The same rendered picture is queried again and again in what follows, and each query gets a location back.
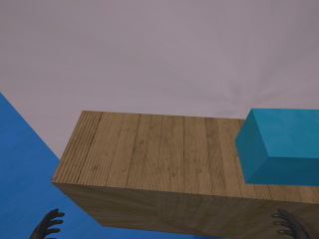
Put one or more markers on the robot left hand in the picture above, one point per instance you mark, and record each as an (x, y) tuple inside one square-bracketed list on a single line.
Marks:
[(41, 231)]

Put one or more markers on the robot right hand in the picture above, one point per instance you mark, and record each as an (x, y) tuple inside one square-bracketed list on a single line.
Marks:
[(296, 230)]

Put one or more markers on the carton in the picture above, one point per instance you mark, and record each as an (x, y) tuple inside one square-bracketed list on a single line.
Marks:
[(280, 147)]

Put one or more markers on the pedestal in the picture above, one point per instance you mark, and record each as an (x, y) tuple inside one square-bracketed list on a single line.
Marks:
[(174, 174)]

